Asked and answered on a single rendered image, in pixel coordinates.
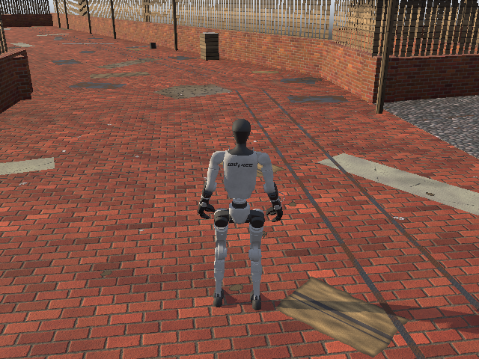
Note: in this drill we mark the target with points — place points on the right robot forearm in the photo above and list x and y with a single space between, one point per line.
274 198

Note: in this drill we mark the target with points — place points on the robot right shin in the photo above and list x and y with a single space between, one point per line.
256 272

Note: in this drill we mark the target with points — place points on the left robot forearm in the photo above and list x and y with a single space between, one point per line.
205 197

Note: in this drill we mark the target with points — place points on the robot left hand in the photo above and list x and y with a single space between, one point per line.
208 208

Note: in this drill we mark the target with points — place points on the humanoid robot torso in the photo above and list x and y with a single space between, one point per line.
239 179

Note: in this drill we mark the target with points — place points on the robot right hand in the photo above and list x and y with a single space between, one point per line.
272 211

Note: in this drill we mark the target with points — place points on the right robot upper arm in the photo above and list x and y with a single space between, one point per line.
264 160

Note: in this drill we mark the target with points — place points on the left robot upper arm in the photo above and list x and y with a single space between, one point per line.
213 169

